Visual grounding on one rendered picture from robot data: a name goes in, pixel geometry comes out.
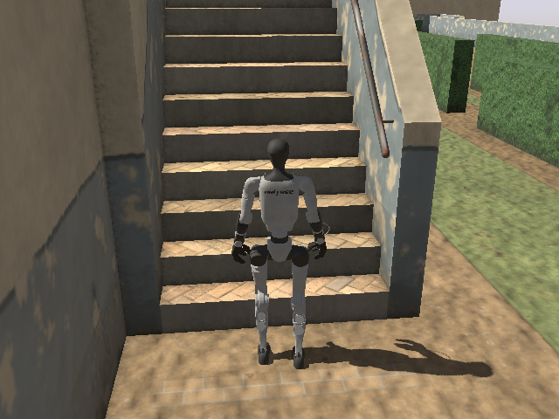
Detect stairs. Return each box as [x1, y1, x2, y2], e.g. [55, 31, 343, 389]
[159, 0, 390, 333]

